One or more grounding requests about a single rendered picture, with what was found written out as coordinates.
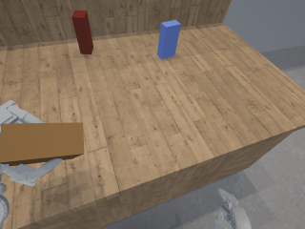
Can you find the sponge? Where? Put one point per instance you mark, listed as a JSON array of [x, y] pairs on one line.
[[29, 143]]

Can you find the right robot hand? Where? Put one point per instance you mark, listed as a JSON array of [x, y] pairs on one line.
[[236, 218]]

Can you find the robot left forearm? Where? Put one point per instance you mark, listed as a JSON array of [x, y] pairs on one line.
[[4, 205]]

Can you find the table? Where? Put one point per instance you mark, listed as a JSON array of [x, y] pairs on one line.
[[154, 129]]

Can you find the left robot hand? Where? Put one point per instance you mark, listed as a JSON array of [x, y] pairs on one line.
[[24, 174]]

